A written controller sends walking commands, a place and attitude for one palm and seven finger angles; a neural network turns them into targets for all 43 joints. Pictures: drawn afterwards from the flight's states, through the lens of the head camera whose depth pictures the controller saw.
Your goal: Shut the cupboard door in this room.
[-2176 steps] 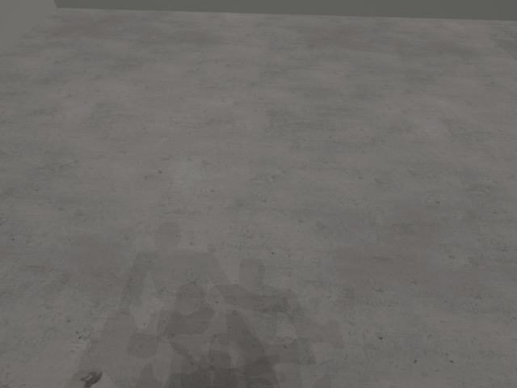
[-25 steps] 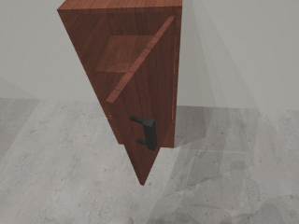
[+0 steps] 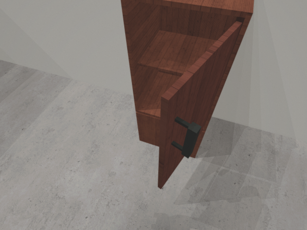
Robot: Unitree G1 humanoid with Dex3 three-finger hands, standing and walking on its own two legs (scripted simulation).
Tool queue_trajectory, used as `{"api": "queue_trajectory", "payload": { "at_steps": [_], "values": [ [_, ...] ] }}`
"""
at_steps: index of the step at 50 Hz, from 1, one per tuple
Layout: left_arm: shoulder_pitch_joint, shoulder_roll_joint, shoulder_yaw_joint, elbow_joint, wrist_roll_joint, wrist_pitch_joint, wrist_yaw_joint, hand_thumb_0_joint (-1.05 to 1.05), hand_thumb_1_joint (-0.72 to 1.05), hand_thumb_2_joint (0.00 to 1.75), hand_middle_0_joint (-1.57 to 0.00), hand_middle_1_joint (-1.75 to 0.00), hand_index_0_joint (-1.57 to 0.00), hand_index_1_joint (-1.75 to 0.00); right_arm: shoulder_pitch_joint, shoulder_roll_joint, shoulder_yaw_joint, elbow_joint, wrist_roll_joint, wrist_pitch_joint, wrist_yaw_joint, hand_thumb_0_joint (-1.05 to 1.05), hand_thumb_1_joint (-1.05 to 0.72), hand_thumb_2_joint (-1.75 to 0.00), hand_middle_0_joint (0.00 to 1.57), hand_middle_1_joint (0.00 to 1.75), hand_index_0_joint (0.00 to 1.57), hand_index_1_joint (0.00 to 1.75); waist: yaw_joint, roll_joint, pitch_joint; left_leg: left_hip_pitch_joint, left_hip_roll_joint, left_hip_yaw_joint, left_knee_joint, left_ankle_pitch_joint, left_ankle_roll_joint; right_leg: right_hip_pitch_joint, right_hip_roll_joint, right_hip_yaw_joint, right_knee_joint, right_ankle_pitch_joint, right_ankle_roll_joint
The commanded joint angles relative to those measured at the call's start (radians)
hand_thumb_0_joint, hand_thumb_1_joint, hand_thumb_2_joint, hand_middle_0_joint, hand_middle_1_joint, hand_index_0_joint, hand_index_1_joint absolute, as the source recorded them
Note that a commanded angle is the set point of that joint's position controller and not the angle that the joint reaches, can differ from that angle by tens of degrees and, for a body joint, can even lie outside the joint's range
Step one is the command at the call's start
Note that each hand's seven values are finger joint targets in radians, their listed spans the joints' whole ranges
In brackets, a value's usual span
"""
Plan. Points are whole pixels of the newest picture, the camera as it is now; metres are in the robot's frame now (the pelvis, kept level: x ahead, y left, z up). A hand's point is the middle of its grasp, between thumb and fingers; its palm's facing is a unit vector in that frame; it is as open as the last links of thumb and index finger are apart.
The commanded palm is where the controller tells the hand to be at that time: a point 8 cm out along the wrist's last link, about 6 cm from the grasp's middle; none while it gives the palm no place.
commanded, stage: turn or walk to find it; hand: left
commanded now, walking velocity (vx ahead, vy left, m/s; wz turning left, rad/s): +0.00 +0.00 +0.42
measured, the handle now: (183, 137) +0.35 -0.05 +0.04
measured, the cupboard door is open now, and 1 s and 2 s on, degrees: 73 73 73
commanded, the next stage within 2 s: stand and wait in 0.50 s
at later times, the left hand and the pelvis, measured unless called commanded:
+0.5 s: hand out of the picture -0.03 +0.20 -0.18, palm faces +0.29 -0.93 -0.24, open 7.3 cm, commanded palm none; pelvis -0.02 +0.00 -0.01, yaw +14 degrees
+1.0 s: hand out of the picture -0.04 +0.18 -0.17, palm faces +0.25 -0.95 -0.21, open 7.3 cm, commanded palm none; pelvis -0.02 +0.00 +0.00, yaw +11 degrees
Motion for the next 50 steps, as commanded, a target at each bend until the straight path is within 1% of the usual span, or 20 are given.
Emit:
{"api": "queue_trajectory", "payload": {
  "at_steps": [1,2,3,4,6,8,10,18,21,23,24,25,26,30,39,42,43,45,46,50],
  "values": [
    [0.108,0.075,0.020,-0.047,0.001,-0.034,0.001,0.00,0.90,0.90,-0.20,-0.30,-0.20,-0.30,-0.003,-0.189,-0.056,-0.068,0.002,-0.012,-0.005,0.00,-0.90,-0.90,0.20,0.30,0.20,0.30,0.018,0.165,-0.123,-0.002,0.182,-0.198,-0.020,0.412,0.114,0.168,0.045,-0.047,-0.309,0.172,-0.008],
    [0.148,0.104,0.025,-0.041,0.006,-0.045,0.005,0.00,0.90,0.90,-0.20,-0.30,-0.20,-0.30,0.001,-0.164,-0.056,-0.073,0.008,-0.013,-0.001,0.00,-0.90,-0.90,0.20,0.30,0.20,0.30,0.036,0.084,-0.148,-0.061,0.130,-0.168,0.066,0.302,0.067,0.274,0.000,-0.009,-0.440,0.287,-0.019],
    [0.165,0.193,0.042,-0.041,0.021,-0.057,0.015,0.00,0.90,0.90,-0.20,-0.30,-0.20,-0.30,0.034,-0.096,-0.048,-0.088,0.016,-0.016,0.006,0.00,-0.90,-0.90,0.20,0.30,0.20,0.30,0.034,-0.177,-0.173,-0.241,0.010,-0.043,0.263,0.016,-0.002,0.413,-0.233,0.213,-0.486,0.451,-0.090],
    [0.168,0.237,0.051,-0.053,0.019,-0.057,0.019,0.00,0.90,0.90,-0.20,-0.30,-0.20,-0.30,0.013,-0.092,-0.046,-0.114,0.012,-0.004,0.002,0.00,-0.90,-0.90,0.20,0.30,0.20,0.30,0.050,-0.300,-0.142,-0.293,-0.042,-0.028,0.470,-0.349,-0.026,0.340,-0.409,0.332,-0.504,0.637,-0.209],
    [0.093,0.182,0.046,-0.071,0.013,-0.056,0.023,0.00,0.90,0.90,-0.20,-0.30,-0.20,-0.30,-0.001,-0.113,-0.056,-0.084,0.007,0.014,0.004,0.00,-0.90,-0.90,0.20,0.30,0.20,0.30,0.021,-0.212,-0.067,-0.308,-0.002,-0.088,0.711,-0.278,-0.021,0.218,-0.341,0.267,-0.506,0.563,-0.245],
    [0.022,0.136,0.033,-0.097,0.012,-0.055,0.022,0.00,0.90,0.90,-0.20,-0.30,-0.20,-0.30,0.043,-0.099,-0.053,-0.049,0.003,0.022,0.017,0.00,-0.90,-0.90,0.20,0.30,0.20,0.30,-0.015,-0.165,-0.061,-0.305,0.021,-0.064,0.761,-0.162,-0.038,0.204,-0.259,0.107,-0.484,0.519,-0.194],
    [0.014,0.127,0.034,-0.105,0.016,-0.058,0.024,0.00,0.90,0.90,-0.20,-0.30,-0.20,-0.30,0.058,-0.091,-0.049,-0.039,0.004,0.023,0.022,0.00,-0.90,-0.90,0.20,0.30,0.20,0.30,-0.017,-0.181,-0.070,-0.287,0.032,-0.034,0.730,-0.128,-0.053,0.206,-0.245,0.046,-0.490,0.505,-0.180],
    [0.130,0.188,0.053,-0.051,0.023,-0.049,0.018,0.00,0.90,0.90,-0.20,-0.30,-0.20,-0.30,-0.037,-0.063,-0.021,-0.061,0.013,0.007,0.021,0.00,-0.90,-0.90,0.20,0.30,0.20,0.30,0.052,-0.197,-0.092,-0.192,0.031,0.068,0.327,-0.209,-0.056,0.302,-0.283,0.012,-0.446,0.614,-0.220],
    [0.108,0.196,0.058,-0.041,0.021,-0.044,0.017,0.00,0.90,0.90,-0.20,-0.30,-0.20,-0.30,0.011,-0.062,-0.018,-0.052,0.014,-0.003,0.017,0.00,-0.90,-0.90,0.20,0.30,0.20,0.30,0.024,-0.199,-0.112,-0.108,0.024,0.105,0.163,-0.145,-0.046,0.296,-0.286,-0.023,-0.394,0.610,-0.193],
    [0.085,0.186,0.058,-0.039,0.011,-0.036,0.014,0.00,0.90,0.90,-0.20,-0.30,-0.20,-0.30,0.075,-0.089,-0.024,-0.036,0.011,-0.013,0.017,0.00,-0.90,-0.90,0.20,0.30,0.20,0.30,-0.020,-0.147,-0.133,0.065,0.037,0.110,-0.051,0.032,-0.030,0.195,-0.258,-0.077,-0.296,0.499,-0.126],
    [0.089,0.150,0.053,-0.052,0.004,-0.029,0.009,0.00,0.90,0.90,-0.20,-0.30,-0.20,-0.30,0.100,-0.150,-0.036,-0.036,0.006,-0.021,0.015,0.00,-0.90,-0.90,0.20,0.30,0.20,0.30,-0.035,0.034,-0.155,0.178,0.132,-0.027,-0.139,0.134,0.008,0.081,-0.187,-0.127,-0.152,0.343,-0.073],
    [0.080,0.083,0.035,-0.087,-0.001,-0.025,0.001,0.00,0.90,0.90,-0.20,-0.30,-0.20,-0.30,0.135,-0.242,-0.060,-0.040,-0.001,-0.023,0.010,0.00,-0.90,-0.90,0.20,0.30,0.20,0.30,-0.055,0.305,-0.140,0.253,0.366,-0.315,-0.167,0.441,0.129,-0.146,-0.061,-0.147,0.033,-0.100,-0.007],
    [-0.005,0.078,0.020,-0.097,0.008,-0.012,0.011,0.00,0.90,0.90,-0.20,-0.30,-0.20,-0.30,0.167,-0.258,-0.063,-0.014,0.001,-0.017,-0.002,0.00,-0.90,-0.90,0.20,0.30,0.20,0.30,-0.089,0.315,-0.127,0.159,0.406,-0.338,-0.208,0.429,0.197,-0.133,-0.047,-0.048,0.153,-0.211,-0.013],
    [0.037,0.072,0.021,-0.016,0.009,-0.013,-0.003,0.00,0.90,0.90,-0.20,-0.30,-0.20,-0.30,0.036,-0.167,-0.032,-0.027,0.000,-0.030,-0.022,0.00,-0.90,-0.90,0.20,0.30,0.20,0.30,-0.011,0.150,-0.091,0.122,0.267,-0.172,-0.188,0.348,0.164,-0.130,-0.026,0.020,0.240,-0.015,-0.022],
    [0.073,0.029,-0.021,0.040,0.010,-0.027,0.006,0.00,0.90,0.90,-0.20,-0.30,-0.20,-0.30,0.078,-0.135,-0.027,0.040,0.002,-0.041,-0.024,0.00,-0.90,-0.90,0.20,0.30,0.20,0.30,-0.016,0.119,-0.068,0.130,0.244,-0.083,-0.194,0.300,0.148,0.047,0.011,0.000,-0.158,0.029,-0.036],
    [0.153,0.040,-0.015,0.073,0.011,-0.027,0.010,0.00,0.90,0.90,-0.20,-0.30,-0.20,-0.30,0.062,-0.116,-0.027,0.049,0.012,-0.033,-0.024,0.00,-0.90,-0.90,0.20,0.30,0.20,0.30,0.016,0.098,-0.059,0.046,0.222,-0.026,-0.099,0.219,0.088,0.189,0.018,-0.008,-0.378,0.244,-0.042],
    [0.161,0.073,-0.008,0.075,0.014,-0.032,0.012,0.00,0.90,0.90,-0.20,-0.30,-0.20,-0.30,0.061,-0.097,-0.025,0.045,0.015,-0.031,-0.022,0.00,-0.90,-0.90,0.20,0.30,0.20,0.30,0.014,0.014,-0.056,0.009,0.175,0.008,-0.030,0.132,0.045,0.212,-0.029,0.085,-0.444,0.332,-0.065],
    [0.114,0.164,0.012,0.052,0.015,-0.037,0.010,0.00,0.90,0.90,-0.20,-0.30,-0.20,-0.30,0.062,-0.049,-0.016,0.017,0.018,-0.015,-0.019,0.00,-0.90,-0.90,0.20,0.30,0.20,0.30,-0.010,-0.228,-0.007,-0.094,0.040,0.112,0.115,-0.172,-0.027,0.160,-0.239,0.339,-0.538,0.410,-0.200],
    [0.126,0.174,0.027,0.043,0.014,-0.039,0.009,0.00,0.90,0.90,-0.20,-0.30,-0.20,-0.30,0.030,-0.064,-0.019,0.000,0.012,-0.002,-0.022,0.00,-0.90,-0.90,0.20,0.30,0.20,0.30,0.021,-0.338,-0.006,-0.101,0.040,0.076,0.222,-0.269,-0.024,0.104,-0.242,0.402,-0.598,0.352,-0.254],
    [0.076,0.154,0.053,0.007,0.017,-0.023,0.014,0.00,0.90,0.90,-0.20,-0.30,-0.20,-0.30,0.030,-0.073,-0.024,-0.002,0.015,-0.010,-0.023,0.00,-0.90,-0.90,0.20,0.30,0.20,0.30,0.011,-0.150,-0.061,-0.177,0.045,0.026,0.383,-0.230,-0.024,0.206,-0.185,0.328,-0.518,0.470,-0.280]
  ]
}}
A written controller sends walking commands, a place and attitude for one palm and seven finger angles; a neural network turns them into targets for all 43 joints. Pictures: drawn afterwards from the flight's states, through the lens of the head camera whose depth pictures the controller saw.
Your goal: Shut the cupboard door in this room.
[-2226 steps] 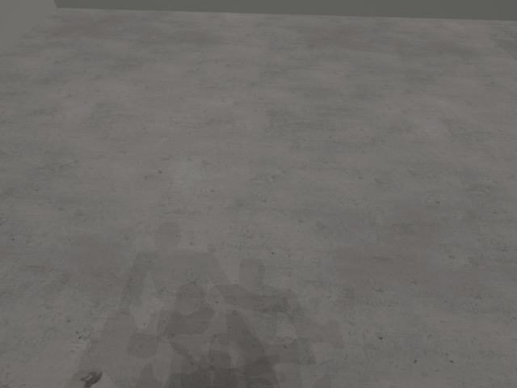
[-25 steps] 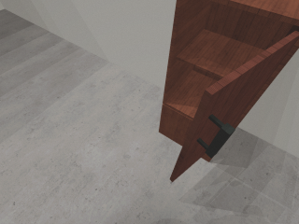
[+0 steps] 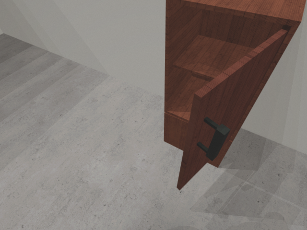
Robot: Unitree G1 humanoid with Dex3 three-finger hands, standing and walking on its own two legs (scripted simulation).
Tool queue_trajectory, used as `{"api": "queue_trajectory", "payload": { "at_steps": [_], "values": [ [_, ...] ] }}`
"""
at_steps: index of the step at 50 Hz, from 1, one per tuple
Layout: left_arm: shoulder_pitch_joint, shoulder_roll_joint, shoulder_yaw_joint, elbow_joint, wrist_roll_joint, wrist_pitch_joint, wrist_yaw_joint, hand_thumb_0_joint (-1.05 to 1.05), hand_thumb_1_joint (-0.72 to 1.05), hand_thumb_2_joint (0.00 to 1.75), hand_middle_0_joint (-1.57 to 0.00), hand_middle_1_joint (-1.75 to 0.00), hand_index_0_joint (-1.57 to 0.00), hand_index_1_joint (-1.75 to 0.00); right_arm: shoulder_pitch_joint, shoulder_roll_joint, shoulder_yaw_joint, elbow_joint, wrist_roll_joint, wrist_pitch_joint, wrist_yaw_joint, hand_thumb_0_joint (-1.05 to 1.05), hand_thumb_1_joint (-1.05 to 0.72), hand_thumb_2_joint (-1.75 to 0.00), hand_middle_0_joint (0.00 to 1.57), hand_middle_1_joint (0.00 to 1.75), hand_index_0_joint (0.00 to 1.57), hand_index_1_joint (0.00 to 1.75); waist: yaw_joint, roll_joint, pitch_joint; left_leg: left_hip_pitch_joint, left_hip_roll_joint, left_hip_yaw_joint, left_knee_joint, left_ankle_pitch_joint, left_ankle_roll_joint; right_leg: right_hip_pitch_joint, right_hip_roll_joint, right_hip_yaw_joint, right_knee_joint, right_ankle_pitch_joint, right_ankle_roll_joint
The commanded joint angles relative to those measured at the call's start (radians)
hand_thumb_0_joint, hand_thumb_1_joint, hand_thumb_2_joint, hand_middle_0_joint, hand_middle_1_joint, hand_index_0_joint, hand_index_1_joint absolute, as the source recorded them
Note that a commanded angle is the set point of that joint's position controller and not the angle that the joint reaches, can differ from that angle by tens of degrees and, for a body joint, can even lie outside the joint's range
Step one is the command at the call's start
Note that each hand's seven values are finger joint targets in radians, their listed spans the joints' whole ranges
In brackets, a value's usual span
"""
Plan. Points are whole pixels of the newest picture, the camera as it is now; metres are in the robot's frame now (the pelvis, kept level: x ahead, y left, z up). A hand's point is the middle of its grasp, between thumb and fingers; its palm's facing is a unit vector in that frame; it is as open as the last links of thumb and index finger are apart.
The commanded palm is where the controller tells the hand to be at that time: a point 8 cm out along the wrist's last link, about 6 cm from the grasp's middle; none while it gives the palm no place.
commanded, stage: turn or walk to find it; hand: left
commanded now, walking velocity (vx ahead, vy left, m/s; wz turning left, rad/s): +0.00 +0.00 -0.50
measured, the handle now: (210, 139) +0.35 -0.12 +0.04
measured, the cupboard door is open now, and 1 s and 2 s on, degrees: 73 73 73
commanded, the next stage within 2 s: stand and wait in 0.30 s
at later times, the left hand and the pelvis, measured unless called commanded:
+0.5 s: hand (97, 227) +0.15 +0.19 -0.16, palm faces -0.20 -0.93 -0.30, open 7.4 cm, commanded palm none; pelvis +0.00 +0.00 -0.01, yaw -13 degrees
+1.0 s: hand out of the picture +0.07 +0.18 -0.17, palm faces -0.18 -0.96 -0.19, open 7.3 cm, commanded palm none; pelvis +0.02 +0.01 +0.01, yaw -13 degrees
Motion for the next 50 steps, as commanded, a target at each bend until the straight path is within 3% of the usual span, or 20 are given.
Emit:
{"api": "queue_trajectory", "payload": {
  "at_steps": [1,4,7,9,10,14,17,21,23,24,25,26,27,30,37,39,41,43,45,50],
  "values": [
    [0.006,0.240,0.082,-0.080,0.007,-0.007,0.011,0.00,0.90,0.90,-0.20,-0.30,-0.20,-0.30,-0.011,-0.062,-0.014,-0.089,0.001,-0.028,-0.003,0.00,-0.90,-0.90,0.20,0.30,0.20,0.30,0.008,-0.163,-0.070,-0.110,0.026,-0.050,0.099,-0.022,-0.021,0.092,-0.230,0.285,-0.212,0.298,-0.171],
    [-0.005,0.252,0.093,-0.090,0.007,-0.002,0.005,0.00,0.90,0.90,-0.20,-0.30,-0.20,-0.30,0.013,-0.053,-0.012,-0.101,0.000,-0.035,-0.006,0.00,-0.90,-0.90,0.20,0.30,0.20,0.30,0.005,-0.166,-0.108,-0.043,0.011,-0.025,-0.077,0.043,-0.031,0.092,-0.197,0.283,-0.170,0.289,-0.147],
    [-0.059,0.233,0.091,-0.118,-0.005,0.009,-0.002,0.00,0.90,0.90,-0.20,-0.30,-0.20,-0.30,0.129,-0.074,-0.015,-0.079,-0.002,-0.053,-0.015,0.00,-0.90,-0.90,0.20,0.30,0.20,0.30,-0.049,-0.117,-0.137,0.193,0.018,-0.019,-0.348,0.225,-0.025,-0.063,-0.120,0.254,-0.068,0.183,-0.067],
    [-0.055,0.147,0.071,-0.159,-0.013,0.012,-0.020,0.00,0.90,0.90,-0.20,-0.30,-0.20,-0.30,0.132,-0.209,-0.042,-0.113,-0.015,-0.060,-0.018,0.00,-0.90,-0.90,0.20,0.30,0.20,0.30,-0.052,0.252,-0.106,0.251,0.354,-0.388,-0.520,0.179,0.108,-0.303,0.056,0.057,0.247,-0.185,0.025],
    [-0.083,0.164,0.075,-0.159,-0.001,0.023,-0.017,0.00,0.90,0.90,-0.20,-0.30,-0.20,-0.30,0.107,-0.218,-0.047,-0.119,-0.017,-0.056,-0.016,0.00,-0.90,-0.90,0.20,0.30,0.20,0.30,-0.061,0.287,-0.081,0.157,0.430,-0.411,-0.547,0.161,0.165,-0.304,0.022,0.055,0.424,-0.294,0.043],
    [-0.086,0.154,0.078,-0.146,0.003,0.026,-0.038,0.00,0.90,0.90,-0.20,-0.30,-0.20,-0.30,0.016,-0.150,-0.032,-0.143,-0.021,-0.056,-0.016,0.00,-0.90,-0.90,0.20,0.30,0.20,0.30,-0.009,0.107,-0.004,0.097,0.304,-0.160,-0.478,0.312,0.147,-0.305,-0.015,0.018,0.583,-0.176,0.058],
    [-0.130,0.128,0.057,-0.170,0.000,0.021,-0.036,0.00,0.90,0.90,-0.20,-0.30,-0.20,-0.30,0.096,-0.156,-0.037,-0.115,-0.025,-0.058,-0.013,0.00,-0.90,-0.90,0.20,0.30,0.20,0.30,-0.046,0.119,-0.041,0.171,0.296,-0.105,-0.415,0.550,0.154,-0.252,-0.019,-0.022,0.417,-0.194,0.065],
    [-0.105,0.122,0.039,-0.160,-0.003,0.002,-0.026,0.00,0.90,0.90,-0.20,-0.30,-0.20,-0.30,0.114,-0.179,-0.042,-0.089,-0.023,-0.050,-0.004,0.00,-0.90,-0.90,0.20,0.30,0.20,0.30,-0.045,0.146,-0.083,0.181,0.290,-0.072,-0.310,0.692,0.131,-0.079,0.008,-0.075,0.103,-0.129,0.051],
    [-0.010,0.167,0.043,-0.122,0.000,-0.017,-0.018,0.00,0.90,0.90,-0.20,-0.30,-0.20,-0.30,0.103,-0.166,-0.040,-0.084,-0.012,-0.049,0.003,0.00,-0.90,-0.90,0.20,0.30,0.20,0.30,0.001,0.062,-0.131,0.126,0.227,-0.009,-0.177,0.591,0.049,0.111,-0.021,-0.054,-0.156,0.149,0.038],
    [0.023,0.247,0.051,-0.106,0.006,-0.028,-0.004,0.00,0.90,0.90,-0.20,-0.30,-0.20,-0.30,0.125,-0.109,-0.031,-0.089,-0.003,-0.051,0.010,0.00,-0.90,-0.90,0.20,0.30,0.20,0.30,0.007,-0.124,-0.180,-0.057,0.160,0.048,-0.033,0.372,-0.005,0.308,-0.199,0.132,-0.162,0.435,-0.013],
    [0.041,0.295,0.054,-0.092,0.002,-0.033,0.003,0.00,0.90,0.90,-0.20,-0.30,-0.20,-0.30,0.074,-0.056,-0.009,-0.118,0.002,-0.046,0.011,0.00,-0.90,-0.90,0.20,0.30,0.20,0.30,0.022,-0.261,-0.155,-0.185,0.073,0.047,0.080,-0.117,-0.036,0.318,-0.358,0.244,-0.133,0.723,-0.114],
    [0.052,0.290,0.058,-0.088,-0.003,-0.035,0.010,0.00,0.90,0.90,-0.20,-0.30,-0.20,-0.30,0.041,-0.063,-0.006,-0.123,0.002,-0.023,-0.002,0.00,-0.90,-0.90,0.20,0.30,0.20,0.30,0.039,-0.297,-0.157,-0.139,0.076,-0.046,0.155,-0.167,-0.030,0.201,-0.357,0.274,-0.158,0.705,-0.169],
    [-0.005,0.273,0.056,-0.089,0.002,-0.032,0.014,0.00,0.90,0.90,-0.20,-0.30,-0.20,-0.30,0.048,-0.068,-0.006,-0.107,0.000,-0.019,-0.005,0.00,-0.90,-0.90,0.20,0.30,0.20,0.30,0.013,-0.315,-0.120,-0.155,0.070,-0.069,0.202,-0.137,-0.027,0.172,-0.328,0.270,-0.166,0.647,-0.189],
    [-0.091,0.227,0.049,-0.108,0.004,-0.024,0.021,0.00,0.90,0.90,-0.20,-0.30,-0.20,-0.30,0.086,-0.052,0.002,-0.056,-0.003,-0.026,0.001,0.00,-0.90,-0.90,0.20,0.30,0.20,0.30,-0.017,-0.204,-0.120,-0.138,0.068,-0.052,0.193,-0.035,-0.032,0.178,-0.256,0.139,-0.139,0.596,-0.163],
    [-0.070,0.193,0.037,-0.060,-0.009,-0.027,0.018,0.00,0.90,0.90,-0.20,-0.30,-0.20,-0.30,0.146,-0.016,0.016,0.001,-0.005,-0.048,0.001,0.00,-0.90,-0.90,0.20,0.30,0.20,0.30,-0.041,-0.139,-0.090,0.135,0.045,0.002,-0.285,0.261,-0.034,0.030,-0.176,0.095,-0.127,0.309,-0.080],
    [-0.033,0.131,0.028,-0.059,-0.011,-0.019,0.012,0.00,0.90,0.90,-0.20,-0.30,-0.20,-0.30,0.159,-0.071,0.010,0.010,-0.011,-0.066,-0.001,0.00,-0.90,-0.90,0.20,0.30,0.20,0.30,-0.024,0.063,-0.085,0.196,0.169,-0.142,-0.371,0.432,0.020,-0.036,-0.074,0.039,-0.062,0.098,-0.006],
    [-0.040,0.107,0.019,-0.035,-0.009,-0.014,0.013,0.00,0.90,0.90,-0.20,-0.30,-0.20,-0.30,0.094,-0.086,0.010,0.012,-0.009,-0.065,-0.004,0.00,-0.90,-0.90,0.20,0.30,0.20,0.30,-0.012,0.181,-0.020,0.031,0.226,-0.218,-0.473,0.301,0.075,0.062,-0.042,-0.029,-0.066,-0.010,0.039],
    [-0.010,0.110,0.008,-0.004,-0.007,-0.017,0.009,0.00,0.90,0.90,-0.20,-0.30,-0.20,-0.30,0.062,-0.070,0.016,0.012,-0.006,-0.066,-0.007,0.00,-0.90,-0.90,0.20,0.30,0.20,0.30,0.008,0.131,0.008,0.021,0.180,-0.176,-0.483,0.225,0.053,0.086,-0.054,-0.012,-0.119,0.055,0.030],
    [0.010,0.113,0.000,0.023,-0.008,-0.026,0.011,0.00,0.90,0.90,-0.20,-0.30,-0.20,-0.30,0.087,-0.048,0.020,0.025,-0.004,-0.069,-0.010,0.00,-0.90,-0.90,0.20,0.30,0.20,0.30,-0.006,0.040,-0.016,0.086,0.138,-0.119,-0.435,0.327,0.030,0.097,-0.078,0.019,-0.163,0.154,0.020],
    [0.027,0.115,-0.008,0.052,-0.011,-0.037,0.016,0.00,0.90,0.90,-0.20,-0.30,-0.20,-0.30,0.130,-0.046,0.025,0.049,0.000,-0.072,-0.013,0.00,-0.90,-0.90,0.20,0.30,0.20,0.30,-0.027,-0.030,-0.044,0.178,0.123,-0.083,-0.410,0.436,0.022,0.095,-0.096,0.028,-0.189,0.213,0.017]
  ]
}}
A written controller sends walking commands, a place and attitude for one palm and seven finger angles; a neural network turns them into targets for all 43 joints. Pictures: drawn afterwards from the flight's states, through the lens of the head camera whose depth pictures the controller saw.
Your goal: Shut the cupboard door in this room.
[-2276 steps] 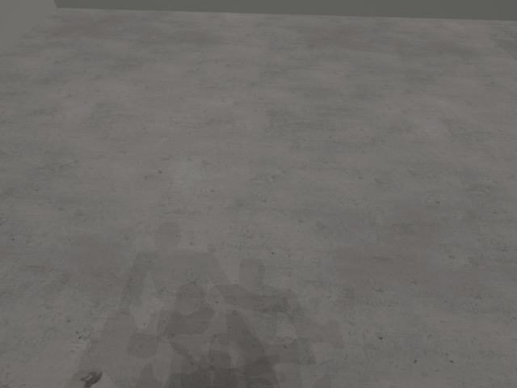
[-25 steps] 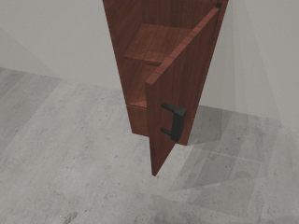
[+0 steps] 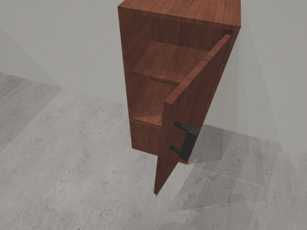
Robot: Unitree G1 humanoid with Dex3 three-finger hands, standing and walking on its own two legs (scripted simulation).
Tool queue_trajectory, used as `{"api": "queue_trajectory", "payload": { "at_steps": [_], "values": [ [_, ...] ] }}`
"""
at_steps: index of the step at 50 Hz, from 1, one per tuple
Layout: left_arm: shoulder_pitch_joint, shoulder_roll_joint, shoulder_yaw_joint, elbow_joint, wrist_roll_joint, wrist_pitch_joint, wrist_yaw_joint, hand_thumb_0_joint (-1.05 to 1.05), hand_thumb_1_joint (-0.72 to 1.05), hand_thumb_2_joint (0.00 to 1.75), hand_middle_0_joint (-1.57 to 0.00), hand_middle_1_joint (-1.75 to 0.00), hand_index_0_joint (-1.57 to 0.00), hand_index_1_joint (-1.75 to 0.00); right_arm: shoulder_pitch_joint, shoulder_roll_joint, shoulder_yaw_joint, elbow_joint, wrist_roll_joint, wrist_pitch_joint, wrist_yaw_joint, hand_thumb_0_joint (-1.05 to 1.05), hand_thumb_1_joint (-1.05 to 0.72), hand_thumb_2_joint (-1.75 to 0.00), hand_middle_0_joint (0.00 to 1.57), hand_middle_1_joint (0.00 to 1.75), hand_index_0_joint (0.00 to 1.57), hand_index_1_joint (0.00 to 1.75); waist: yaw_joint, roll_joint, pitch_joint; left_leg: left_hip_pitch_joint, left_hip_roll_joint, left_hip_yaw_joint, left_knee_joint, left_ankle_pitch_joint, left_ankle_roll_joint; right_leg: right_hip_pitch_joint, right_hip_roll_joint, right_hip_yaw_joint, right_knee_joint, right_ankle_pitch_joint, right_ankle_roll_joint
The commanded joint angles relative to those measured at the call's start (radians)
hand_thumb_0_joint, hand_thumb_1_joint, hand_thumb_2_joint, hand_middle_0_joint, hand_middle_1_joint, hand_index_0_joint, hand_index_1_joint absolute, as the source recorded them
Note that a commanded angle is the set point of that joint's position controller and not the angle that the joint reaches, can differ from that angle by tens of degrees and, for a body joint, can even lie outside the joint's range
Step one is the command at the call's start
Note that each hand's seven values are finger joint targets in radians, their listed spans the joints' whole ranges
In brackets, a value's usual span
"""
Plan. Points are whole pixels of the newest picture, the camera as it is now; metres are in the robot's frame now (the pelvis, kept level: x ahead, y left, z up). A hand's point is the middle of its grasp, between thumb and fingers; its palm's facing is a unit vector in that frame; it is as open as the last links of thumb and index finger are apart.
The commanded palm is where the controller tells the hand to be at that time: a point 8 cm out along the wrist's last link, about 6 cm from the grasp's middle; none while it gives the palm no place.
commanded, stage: look at it before walking up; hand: left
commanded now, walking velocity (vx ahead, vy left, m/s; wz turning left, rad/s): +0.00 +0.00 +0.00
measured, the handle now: (181, 140) +0.35 -0.05 +0.03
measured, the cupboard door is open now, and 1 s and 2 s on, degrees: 73 73 75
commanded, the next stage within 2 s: walk to a spot facing it in 0.32 s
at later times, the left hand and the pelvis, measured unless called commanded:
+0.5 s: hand out of the picture +0.00 +0.17 -0.18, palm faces +0.03 -0.98 -0.17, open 7.3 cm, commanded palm none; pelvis +0.01 +0.01 +0.00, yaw -1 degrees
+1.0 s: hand out of the picture +0.09 +0.14 -0.16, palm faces -0.17 -0.94 -0.29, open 7.3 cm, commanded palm none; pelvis +0.00 -0.05 +0.00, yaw -15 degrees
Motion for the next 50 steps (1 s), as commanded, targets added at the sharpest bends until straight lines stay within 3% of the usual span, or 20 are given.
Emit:
{"api": "queue_trajectory", "payload": {
  "at_steps": [1,19,23,27,28,31,33,35,37,38,39,40,41,42,44,45,48,50],
  "values": [
    [0.045,0.068,0.007,-0.015,0.003,-0.021,0.003,0.00,0.90,0.90,-0.20,-0.30,-0.20,-0.30,0.059,-0.092,-0.010,-0.024,0.002,-0.021,-0.001,0.00,-0.90,-0.90,0.20,0.30,0.20,0.30,-0.017,0.022,-0.012,0.055,0.110,-0.094,-0.095,0.229,0.004,-0.023,-0.092,0.071,-0.078,0.219,-0.009],
    [0.093,0.047,0.004,0.011,0.005,-0.022,0.014,0.00,0.90,0.90,-0.20,-0.30,-0.20,-0.30,0.088,-0.081,-0.005,0.005,0.003,-0.029,-0.005,0.00,-0.90,-0.90,0.20,0.30,0.20,0.30,-0.011,0.012,0.029,0.043,0.099,-0.097,-0.114,0.237,0.012,-0.003,-0.094,0.057,-0.081,0.203,-0.003],
    [0.087,0.044,0.012,0.003,0.004,-0.010,0.014,0.00,0.90,0.90,-0.20,-0.30,-0.20,-0.30,0.093,-0.072,-0.012,0.005,0.000,-0.023,-0.010,0.00,-0.90,-0.90,0.20,0.30,0.20,0.30,-0.013,0.045,0.042,0.051,0.107,-0.079,-0.090,0.241,0.010,-0.042,-0.088,0.071,-0.055,0.221,-0.007],
    [0.039,0.067,0.043,-0.037,0.007,0.012,0.002,0.00,0.90,0.90,-0.20,-0.30,-0.20,-0.30,0.087,-0.113,-0.040,-0.021,-0.003,-0.006,-0.020,0.00,-0.90,-0.90,0.20,0.30,0.20,0.30,-0.021,0.095,0.021,0.066,0.171,-0.092,-0.059,0.238,0.032,-0.128,-0.053,0.071,0.068,0.195,-0.010],
    [0.031,0.067,0.049,-0.050,0.008,0.018,-0.002,0.00,0.90,0.90,-0.20,-0.30,-0.20,-0.30,0.074,-0.127,-0.049,-0.035,-0.005,-0.003,-0.020,0.00,-0.90,-0.90,0.20,0.30,0.20,0.30,-0.017,0.113,0.029,0.064,0.200,-0.112,-0.068,0.212,0.048,-0.168,-0.036,0.063,0.119,0.145,-0.007],
    [-0.007,0.058,0.064,-0.100,0.016,0.034,-0.013,0.00,0.90,0.90,-0.20,-0.30,-0.20,-0.30,0.067,-0.157,-0.070,-0.072,-0.011,-0.001,-0.018,0.00,-0.90,-0.90,0.20,0.30,0.20,0.30,-0.026,0.195,0.028,0.037,0.322,-0.176,-0.122,0.209,0.141,-0.268,-0.012,0.029,0.385,-0.191,0.003],
    [-0.022,0.045,0.072,-0.129,0.020,0.036,-0.019,0.00,0.90,0.90,-0.20,-0.30,-0.20,-0.30,0.034,-0.165,-0.079,-0.097,-0.018,0.002,-0.011,0.00,-0.90,-0.90,0.20,0.30,0.20,0.30,-0.021,0.195,0.025,0.016,0.348,-0.150,-0.112,0.226,0.166,-0.289,-0.026,0.026,0.453,-0.255,0.003],
    [-0.010,0.043,0.075,-0.146,0.020,0.030,-0.026,0.00,0.90,0.90,-0.20,-0.30,-0.20,-0.30,0.002,-0.173,-0.085,-0.121,-0.021,0.003,-0.005,0.00,-0.90,-0.90,0.20,0.30,0.20,0.30,-0.006,0.173,0.002,-0.009,0.336,-0.085,-0.048,0.289,0.143,-0.228,-0.021,-0.001,0.375,-0.203,0.003],
    [0.064,0.056,0.081,-0.137,0.019,0.020,-0.028,0.00,0.90,0.90,-0.20,-0.30,-0.20,-0.30,-0.033,-0.185,-0.090,-0.141,-0.016,0.007,0.000,0.00,-0.90,-0.90,0.20,0.30,0.20,0.30,0.030,0.123,-0.039,-0.029,0.299,-0.007,0.094,0.287,0.083,-0.107,-0.013,-0.020,0.171,-0.028,0.002],
    [0.115,0.111,0.090,-0.128,0.023,0.010,-0.024,0.00,0.90,0.90,-0.20,-0.30,-0.20,-0.30,-0.037,-0.168,-0.089,-0.157,-0.010,0.011,0.004,0.00,-0.90,-0.90,0.20,0.30,0.20,0.30,0.050,-0.024,-0.059,-0.113,0.234,0.061,0.274,0.166,0.017,0.000,-0.074,0.075,0.014,0.173,-0.023],
    [0.132,0.229,0.108,-0.131,0.029,-0.005,-0.010,0.00,0.90,0.90,-0.20,-0.30,-0.20,-0.30,-0.031,-0.091,-0.072,-0.200,-0.006,0.016,0.013,0.00,-0.90,-0.90,0.20,0.30,0.20,0.30,0.051,-0.361,-0.055,-0.375,0.079,0.123,0.530,-0.286,-0.059,0.115,-0.327,0.440,-0.082,0.458,-0.127],
    [0.160,0.221,0.105,-0.134,0.008,0.001,0.000,0.00,0.90,0.90,-0.20,-0.30,-0.20,-0.30,-0.105,-0.120,-0.069,-0.224,-0.004,0.034,0.007,0.00,-0.90,-0.90,0.20,0.30,0.20,0.30,0.080,-0.272,-0.034,-0.353,0.050,-0.036,0.648,-0.375,-0.056,-0.003,-0.351,0.498,-0.134,0.490,-0.189],
    [0.110,0.216,0.110,-0.145,0.012,0.003,0.002,0.00,0.90,0.90,-0.20,-0.30,-0.20,-0.30,-0.126,-0.114,-0.071,-0.226,-0.004,0.037,0.007,0.00,-0.90,-0.90,0.20,0.30,0.20,0.30,0.054,-0.226,0.006,-0.395,0.056,-0.082,0.721,-0.322,-0.050,-0.025,-0.316,0.498,-0.131,0.400,-0.213],
    [0.058,0.196,0.106,-0.164,0.011,0.004,0.001,0.00,0.90,0.90,-0.20,-0.30,-0.20,-0.30,-0.123,-0.133,-0.071,-0.223,-0.008,0.034,0.008,0.00,-0.90,-0.90,0.20,0.30,0.20,0.30,0.032,-0.156,0.015,-0.425,0.069,-0.110,0.744,-0.248,-0.051,0.001,-0.282,0.454,-0.101,0.384,-0.215],
    [0.027,0.182,0.105,-0.190,0.007,-0.002,0.000,0.00,0.90,0.90,-0.20,-0.30,-0.20,-0.30,-0.093,-0.130,-0.069,-0.209,-0.011,0.029,0.011,0.00,-0.90,-0.90,0.20,0.30,0.20,0.30,0.014,-0.069,-0.062,-0.413,0.075,-0.111,0.733,-0.150,-0.066,0.067,-0.229,0.373,-0.061,0.425,-0.192],
    [0.026,0.188,0.105,-0.200,0.007,-0.005,-0.002,0.00,0.90,0.90,-0.20,-0.30,-0.20,-0.30,-0.097,-0.132,-0.068,-0.208,-0.012,0.029,0.013,0.00,-0.90,-0.90,0.20,0.30,0.20,0.30,0.014,-0.065,-0.081,-0.408,0.072,-0.108,0.727,-0.131,-0.075,0.079,-0.213,0.352,-0.056,0.441,-0.178],
    [0.070,0.201,0.106,-0.200,0.009,-0.012,-0.008,0.00,0.90,0.90,-0.20,-0.30,-0.20,-0.30,-0.138,-0.146,-0.064,-0.232,-0.011,0.032,0.012,0.00,-0.90,-0.90,0.20,0.30,0.20,0.30,0.033,-0.061,-0.092,-0.425,0.060,-0.117,0.706,-0.115,-0.091,0.092,-0.200,0.370,-0.048,0.493,-0.167],
    [0.080,0.215,0.108,-0.204,0.010,-0.011,-0.010,0.00,0.90,0.90,-0.20,-0.30,-0.20,-0.30,-0.150,-0.146,-0.062,-0.244,-0.011,0.033,0.012,0.00,-0.90,-0.90,0.20,0.30,0.20,0.30,0.033,-0.051,-0.094,-0.433,0.054,-0.123,0.687,-0.109,-0.098,0.099,-0.190,0.379,-0.042,0.495,-0.167]
  ]
}}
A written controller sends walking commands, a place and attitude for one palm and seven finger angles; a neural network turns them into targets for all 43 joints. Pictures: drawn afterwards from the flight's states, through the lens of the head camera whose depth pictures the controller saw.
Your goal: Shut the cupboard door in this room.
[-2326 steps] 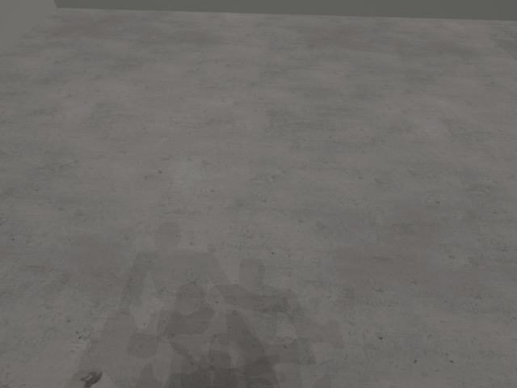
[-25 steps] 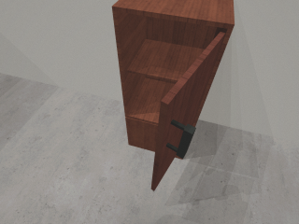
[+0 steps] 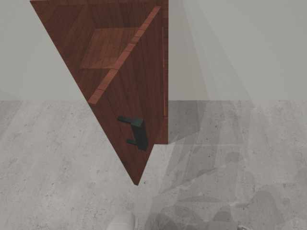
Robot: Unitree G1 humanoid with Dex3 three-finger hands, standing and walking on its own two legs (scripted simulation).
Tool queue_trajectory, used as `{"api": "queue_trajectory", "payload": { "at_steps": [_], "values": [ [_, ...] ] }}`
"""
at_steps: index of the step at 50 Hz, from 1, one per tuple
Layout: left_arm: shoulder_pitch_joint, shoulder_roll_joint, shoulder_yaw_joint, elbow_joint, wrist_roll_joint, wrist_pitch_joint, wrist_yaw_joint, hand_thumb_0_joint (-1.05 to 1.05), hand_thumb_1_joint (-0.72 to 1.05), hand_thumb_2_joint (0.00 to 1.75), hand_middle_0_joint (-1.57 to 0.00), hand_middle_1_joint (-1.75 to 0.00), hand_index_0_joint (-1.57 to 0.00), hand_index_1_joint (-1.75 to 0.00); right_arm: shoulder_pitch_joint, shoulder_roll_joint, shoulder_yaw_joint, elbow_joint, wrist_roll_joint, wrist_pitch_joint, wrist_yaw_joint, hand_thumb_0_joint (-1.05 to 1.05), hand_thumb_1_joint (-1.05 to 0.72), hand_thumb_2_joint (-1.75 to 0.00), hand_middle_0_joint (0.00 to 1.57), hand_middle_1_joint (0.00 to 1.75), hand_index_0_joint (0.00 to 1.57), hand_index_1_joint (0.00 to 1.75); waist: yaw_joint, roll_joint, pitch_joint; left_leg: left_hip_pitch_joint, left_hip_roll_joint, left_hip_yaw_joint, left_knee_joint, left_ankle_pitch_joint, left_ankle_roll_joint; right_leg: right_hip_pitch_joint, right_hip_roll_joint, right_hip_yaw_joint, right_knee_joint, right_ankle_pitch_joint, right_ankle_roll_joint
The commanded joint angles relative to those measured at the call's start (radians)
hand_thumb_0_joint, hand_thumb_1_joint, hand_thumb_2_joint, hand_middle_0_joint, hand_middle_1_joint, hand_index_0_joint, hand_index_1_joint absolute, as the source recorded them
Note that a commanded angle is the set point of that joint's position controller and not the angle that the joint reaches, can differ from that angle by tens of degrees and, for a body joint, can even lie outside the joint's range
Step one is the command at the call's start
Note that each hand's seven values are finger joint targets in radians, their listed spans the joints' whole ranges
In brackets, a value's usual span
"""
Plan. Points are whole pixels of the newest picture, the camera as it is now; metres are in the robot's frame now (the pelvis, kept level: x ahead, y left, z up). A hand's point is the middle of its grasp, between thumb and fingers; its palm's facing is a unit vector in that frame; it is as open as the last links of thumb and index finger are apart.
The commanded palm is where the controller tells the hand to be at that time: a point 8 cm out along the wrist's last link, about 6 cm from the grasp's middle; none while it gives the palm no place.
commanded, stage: walk to a spot facing it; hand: left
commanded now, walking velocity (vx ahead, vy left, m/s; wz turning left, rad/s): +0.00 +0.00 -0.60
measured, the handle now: (133, 133) +0.34 +0.09 +0.03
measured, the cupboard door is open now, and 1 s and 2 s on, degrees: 73 75 100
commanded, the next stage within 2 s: none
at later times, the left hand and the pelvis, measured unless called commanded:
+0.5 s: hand (74, 222) +0.14 +0.27 -0.17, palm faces -0.19 -0.94 -0.27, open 7.4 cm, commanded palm none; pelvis +0.03 +0.06 +0.00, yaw -17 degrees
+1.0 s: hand (128, 184) +0.26 +0.12 -0.16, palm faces -0.55 -0.78 -0.30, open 7.5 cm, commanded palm none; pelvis +0.05 +0.01 -0.01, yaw -36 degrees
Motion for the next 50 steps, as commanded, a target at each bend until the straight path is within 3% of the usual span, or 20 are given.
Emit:
{"api": "queue_trajectory", "payload": {
  "at_steps": [1,12,16,17,18,19,20,23,25,30,34,36,37,38,39,40,41,43,45,50],
  "values": [
    [0.107,0.214,0.056,-0.051,0.005,-0.016,0.005,0.00,0.90,0.90,-0.20,-0.30,-0.20,-0.30,-0.021,-0.071,-0.008,-0.094,-0.001,-0.020,0.000,0.00,-0.90,-0.90,0.20,0.30,0.20,0.30,0.018,-0.109,-0.169,-0.125,0.012,-0.047,-0.005,0.027,-0.020,0.228,-0.262,0.329,-0.134,0.515,-0.059],
    [0.092,0.258,0.062,-0.096,0.013,0.000,0.003,0.00,0.90,0.90,-0.20,-0.30,-0.20,-0.30,-0.089,-0.083,0.004,-0.178,0.013,-0.038,-0.001,0.00,-0.90,-0.90,0.20,0.30,0.20,0.30,0.031,-0.165,-0.177,-0.006,-0.043,-0.037,-0.292,-0.027,-0.004,0.182,-0.226,0.451,-0.103,0.525,-0.099],
    [0.001,0.274,0.064,-0.120,0.009,0.007,0.005,0.00,0.90,0.90,-0.20,-0.30,-0.20,-0.30,0.044,-0.088,0.002,-0.161,0.020,-0.049,-0.005,0.00,-0.90,-0.90,0.20,0.30,0.20,0.30,-0.039,-0.157,-0.217,0.216,-0.058,-0.027,-0.578,0.082,0.013,0.076,-0.190,0.454,-0.030,0.481,-0.043],
    [-0.017,0.257,0.059,-0.127,0.003,0.009,0.003,0.00,0.90,0.90,-0.20,-0.30,-0.20,-0.30,0.097,-0.109,-0.002,-0.147,0.020,-0.057,-0.008,0.00,-0.90,-0.90,0.20,0.30,0.20,0.30,-0.061,-0.129,-0.238,0.369,-0.033,-0.042,-0.707,0.166,0.027,-0.022,-0.139,0.421,0.033,0.400,0.001],
    [0.010,0.200,0.048,-0.141,-0.006,0.012,-0.003,0.00,0.90,0.90,-0.20,-0.30,-0.20,-0.30,0.127,-0.182,-0.015,-0.145,0.010,-0.068,-0.012,0.00,-0.90,-0.90,0.20,0.30,0.20,0.30,-0.064,0.063,-0.257,0.523,0.164,-0.232,-0.813,0.200,0.087,-0.195,-0.021,0.313,0.156,0.145,0.055],
    [0.056,0.165,0.038,-0.145,-0.003,0.010,-0.015,0.00,0.90,0.90,-0.20,-0.30,-0.20,-0.30,0.123,-0.252,-0.031,-0.164,0.008,-0.058,-0.008,0.00,-0.90,-0.90,0.20,0.30,0.20,0.30,-0.036,0.274,-0.238,0.556,0.394,-0.415,-0.814,0.363,0.177,-0.336,0.046,0.145,0.368,-0.337,0.109],
    [0.041,0.185,0.043,-0.147,0.008,0.010,-0.017,0.00,0.90,0.90,-0.20,-0.30,-0.20,-0.30,0.120,-0.246,-0.027,-0.177,0.001,-0.053,-0.005,0.00,-0.90,-0.90,0.20,0.30,0.20,0.30,-0.050,0.215,-0.196,0.450,0.447,-0.424,-0.822,0.338,0.247,-0.346,0.005,0.096,0.538,-0.372,0.130],
    [-0.011,0.188,0.053,-0.128,0.011,0.019,-0.037,0.00,0.90,0.90,-0.20,-0.30,-0.20,-0.30,0.054,-0.155,-0.005,-0.178,-0.009,-0.057,-0.009,0.00,-0.90,-0.90,0.20,0.30,0.20,0.30,-0.015,0.149,-0.094,0.322,0.271,-0.185,-0.809,0.398,0.202,-0.336,-0.050,0.062,0.703,-0.207,0.155],
    [-0.014,0.169,0.045,-0.128,0.009,0.027,-0.045,0.00,0.90,0.90,-0.20,-0.30,-0.20,-0.30,0.075,-0.144,-0.005,-0.168,-0.006,-0.063,-0.010,0.00,-0.90,-0.90,0.20,0.30,0.20,0.30,-0.014,0.126,-0.106,0.357,0.237,-0.078,-0.782,0.489,0.182,-0.339,-0.065,0.030,0.699,-0.164,0.163],
    [-0.117,0.132,0.031,-0.160,0.008,0.034,-0.052,0.00,0.90,0.90,-0.20,-0.30,-0.20,-0.30,0.177,-0.154,-0.020,-0.122,-0.005,-0.063,-0.007,0.00,-0.90,-0.90,0.20,0.30,0.20,0.30,-0.059,0.153,-0.092,0.411,0.256,0.008,-0.747,0.619,0.196,-0.318,-0.101,-0.032,0.513,-0.164,0.174],
    [-0.157,0.123,0.019,-0.171,0.009,0.023,-0.054,0.00,0.90,0.90,-0.20,-0.30,-0.20,-0.30,0.203,-0.181,-0.040,-0.099,-0.009,-0.056,0.003,0.00,-0.90,-0.90,0.20,0.30,0.20,0.30,-0.084,0.202,-0.129,0.437,0.267,0.088,-0.652,0.726,0.170,-0.184,-0.060,-0.111,0.265,-0.162,0.144],
    [-0.122,0.134,0.021,-0.160,0.007,0.013,-0.051,0.00,0.90,0.90,-0.20,-0.30,-0.20,-0.30,0.193,-0.195,-0.046,-0.094,-0.007,-0.055,0.006,0.00,-0.90,-0.90,0.20,0.30,0.20,0.30,-0.055,0.201,-0.153,0.409,0.265,0.116,-0.572,0.756,0.131,-0.069,-0.042,-0.123,0.105,-0.082,0.119],
    [-0.036,0.162,0.026,-0.137,0.007,0.003,-0.046,0.00,0.90,0.90,-0.20,-0.30,-0.20,-0.30,0.180,-0.200,-0.045,-0.099,0.000,-0.055,0.011,0.00,-0.90,-0.90,0.20,0.30,0.20,0.30,-0.001,0.141,-0.193,0.351,0.253,0.159,-0.448,0.742,0.090,0.081,-0.042,-0.123,-0.026,0.066,0.103],
    [0.065,0.259,0.043,-0.107,0.015,-0.012,-0.032,0.00,0.90,0.90,-0.20,-0.30,-0.20,-0.30,0.201,-0.162,-0.035,-0.116,0.011,-0.052,0.020,0.00,-0.90,-0.90,0.20,0.30,0.20,0.30,0.042,-0.068,-0.270,0.128,0.204,0.202,-0.224,0.529,0.028,0.365,-0.196,0.054,-0.088,0.348,0.042],
    [0.146,0.372,0.070,-0.087,0.010,-0.015,-0.013,0.00,0.90,0.90,-0.20,-0.30,-0.20,-0.30,0.140,-0.078,-0.006,-0.174,0.012,-0.044,0.020,0.00,-0.90,-0.90,0.20,0.30,0.20,0.30,0.075,-0.328,-0.302,-0.139,0.045,0.185,0.063,-0.217,-0.023,0.454,-0.478,0.415,-0.071,0.898,-0.090],
    [0.159,0.351,0.070,-0.076,-0.009,-0.006,0.004,0.00,0.90,0.90,-0.20,-0.30,-0.20,-0.30,0.096,-0.101,-0.004,-0.174,0.015,-0.033,-0.002,0.00,-0.90,-0.90,0.20,0.30,0.20,0.30,0.083,-0.208,-0.297,-0.126,0.060,0.002,0.113,-0.250,-0.008,0.391,-0.467,0.372,-0.062,0.920,-0.142],
    [0.091,0.329,0.069,-0.092,-0.004,0.001,0.010,0.00,0.90,0.90,-0.20,-0.30,-0.20,-0.30,0.085,-0.088,-0.001,-0.167,0.013,-0.033,-0.004,0.00,-0.90,-0.90,0.20,0.30,0.20,0.30,0.058,-0.220,-0.262,-0.173,0.076,-0.016,0.135,-0.200,-0.007,0.372,-0.416,0.348,-0.053,0.771,-0.147],
    [-0.029,0.262,0.050,-0.117,-0.002,0.011,0.009,0.00,0.90,0.90,-0.20,-0.30,-0.20,-0.30,0.084,-0.104,-0.005,-0.138,0.002,-0.024,-0.001,0.00,-0.90,-0.90,0.20,0.30,0.20,0.30,0.007,-0.153,-0.177,-0.121,0.087,-0.013,0.086,-0.079,-0.019,0.218,-0.327,0.250,-0.080,0.589,-0.097],
    [-0.080,0.251,0.047,-0.138,0.007,0.011,0.007,0.00,0.90,0.90,-0.20,-0.30,-0.20,-0.30,0.126,-0.096,-0.002,-0.114,-0.001,-0.015,0.002,0.00,-0.90,-0.90,0.20,0.30,0.20,0.30,-0.022,-0.180,-0.165,-0.053,0.066,0.016,0.008,-0.042,-0.024,0.132,-0.279,0.213,-0.110,0.490,-0.077],
    [-0.050,0.260,0.052,-0.134,0.013,0.006,-0.004,0.00,0.90,0.90,-0.20,-0.30,-0.20,-0.30,0.096,-0.085,0.001,-0.134,0.003,-0.023,0.007,0.00,-0.90,-0.90,0.20,0.30,0.20,0.30,-0.019,-0.155,-0.153,-0.006,0.019,0.026,-0.158,-0.010,-0.020,0.082,-0.245,0.273,-0.124,0.414,-0.087]
  ]
}}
